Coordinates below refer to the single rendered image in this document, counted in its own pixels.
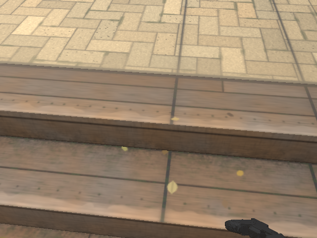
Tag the robot right hand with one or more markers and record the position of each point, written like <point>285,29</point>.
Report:
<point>252,228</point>

